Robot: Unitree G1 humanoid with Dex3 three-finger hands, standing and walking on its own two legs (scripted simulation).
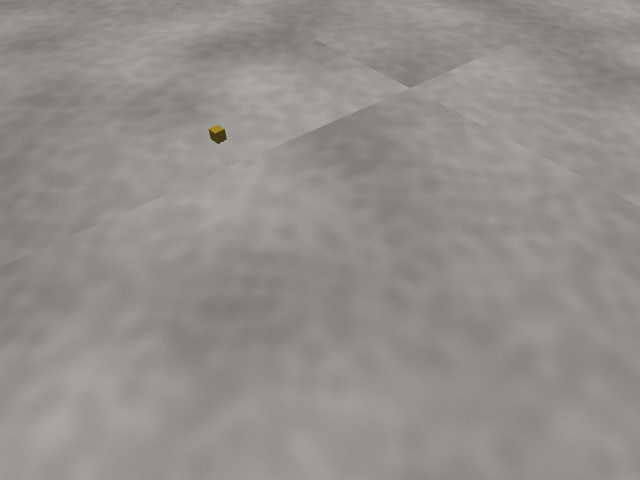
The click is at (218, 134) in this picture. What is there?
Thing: cube
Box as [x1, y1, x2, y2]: [209, 125, 226, 142]
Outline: 216,125 210,128 209,132 211,138 218,142 226,138 224,129
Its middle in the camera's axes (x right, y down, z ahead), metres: -0.57 -0.57 +2.16
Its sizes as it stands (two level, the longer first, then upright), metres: 0.063 0.063 0.063
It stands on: the floor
